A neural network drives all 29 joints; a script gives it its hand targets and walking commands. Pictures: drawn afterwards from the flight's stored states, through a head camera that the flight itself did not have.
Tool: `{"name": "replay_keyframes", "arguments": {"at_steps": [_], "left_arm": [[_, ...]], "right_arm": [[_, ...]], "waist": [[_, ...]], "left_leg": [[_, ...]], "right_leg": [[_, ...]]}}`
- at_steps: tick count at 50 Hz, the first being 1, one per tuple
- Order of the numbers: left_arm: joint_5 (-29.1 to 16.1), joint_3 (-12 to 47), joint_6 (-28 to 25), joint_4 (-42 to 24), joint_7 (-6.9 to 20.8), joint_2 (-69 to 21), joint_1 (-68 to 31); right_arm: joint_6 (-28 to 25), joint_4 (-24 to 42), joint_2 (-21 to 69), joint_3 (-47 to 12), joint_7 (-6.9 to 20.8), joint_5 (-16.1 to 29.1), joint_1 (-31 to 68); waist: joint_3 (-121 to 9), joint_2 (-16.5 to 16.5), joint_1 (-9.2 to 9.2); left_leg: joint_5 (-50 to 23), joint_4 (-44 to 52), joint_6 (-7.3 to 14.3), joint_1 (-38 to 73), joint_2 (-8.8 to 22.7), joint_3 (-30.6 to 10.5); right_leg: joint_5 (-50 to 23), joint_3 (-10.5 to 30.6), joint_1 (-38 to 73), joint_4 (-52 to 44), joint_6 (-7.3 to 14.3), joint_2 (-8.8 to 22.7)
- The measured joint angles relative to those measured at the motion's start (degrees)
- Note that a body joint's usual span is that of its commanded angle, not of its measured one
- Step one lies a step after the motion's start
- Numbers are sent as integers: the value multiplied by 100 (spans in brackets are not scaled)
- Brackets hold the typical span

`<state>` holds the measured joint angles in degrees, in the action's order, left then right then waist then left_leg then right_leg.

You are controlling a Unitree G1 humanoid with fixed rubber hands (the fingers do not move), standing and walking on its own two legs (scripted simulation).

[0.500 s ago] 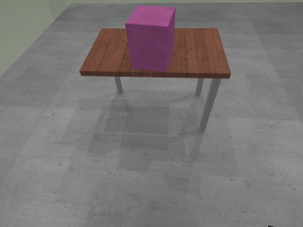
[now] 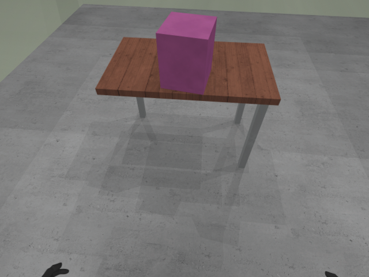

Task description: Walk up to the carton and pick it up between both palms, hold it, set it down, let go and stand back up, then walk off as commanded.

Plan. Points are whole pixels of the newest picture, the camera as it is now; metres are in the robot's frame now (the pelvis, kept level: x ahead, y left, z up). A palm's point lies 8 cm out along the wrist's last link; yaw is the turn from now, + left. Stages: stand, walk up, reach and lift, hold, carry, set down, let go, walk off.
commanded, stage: walk off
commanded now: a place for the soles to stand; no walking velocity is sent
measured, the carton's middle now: (187, 53) +0.99 +0.01 -0.04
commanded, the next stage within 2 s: stand in 0.16 s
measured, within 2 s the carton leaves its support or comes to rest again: neither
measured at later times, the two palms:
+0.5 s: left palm out of the picture +0.09 +0.32 -0.10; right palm out of the picture +0.09 -0.32 -0.08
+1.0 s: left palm out of the picture +0.10 +0.32 -0.10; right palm out of the picture +0.10 -0.32 -0.08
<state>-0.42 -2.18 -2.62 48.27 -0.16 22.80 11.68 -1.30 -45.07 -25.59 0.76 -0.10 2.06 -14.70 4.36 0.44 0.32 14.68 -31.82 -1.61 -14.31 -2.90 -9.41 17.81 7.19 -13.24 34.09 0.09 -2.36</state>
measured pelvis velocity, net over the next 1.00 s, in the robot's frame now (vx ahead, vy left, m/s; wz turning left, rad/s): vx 0.01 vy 0.00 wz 0.00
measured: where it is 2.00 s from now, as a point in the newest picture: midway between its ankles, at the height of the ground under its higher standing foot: outside the picture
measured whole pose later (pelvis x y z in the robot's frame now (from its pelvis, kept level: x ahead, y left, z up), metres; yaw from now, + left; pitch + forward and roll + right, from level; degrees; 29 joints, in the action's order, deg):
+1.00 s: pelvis +0.01 +0.00 +0.00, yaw +0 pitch -4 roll +0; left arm -0.4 -1.7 -1.9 60.4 0.5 23.1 6.2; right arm -1.2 -45.1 -25.6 0.8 -0.1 2.1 -14.7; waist 4.3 0.4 0.3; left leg 14.2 -29.5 -1.6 -11.6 -2.4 -9.4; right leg 16.9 7.2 -10.1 30.8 -0.1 -2.4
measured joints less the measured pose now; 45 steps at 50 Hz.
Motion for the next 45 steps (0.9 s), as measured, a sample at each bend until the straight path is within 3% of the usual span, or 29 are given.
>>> {"name": "replay_keyframes", "arguments": {"at_steps": [9, 31, 45], "left_arm": [[0, 0, -1, 57, -3, 0, -8], [0, 49, 56, 1046, 71, 25, -420], [0, 50, 65, 1209, 64, 29, -499]], "right_arm": [[6, 0, 0, 0, 0, 0, 1], [7, 0, 0, 0, 0, 0, 1], [11, 0, 0, 0, -1, 0, 1]], "waist": [[-3, 0, 0], [-4, 0, 0], [-4, 0, 0]], "left_leg": [[-1, 0, 0, 6, 0, 0], [-20, 68, 0, 145, 18, 0], [-41, 206, 0, 255, 41, 0]], "right_leg": [[0, 0, 6, 0, 0, 0], [-53, 1, 178, -143, -21, 0], [-83, 1, 293, -292, -21, 0]]}}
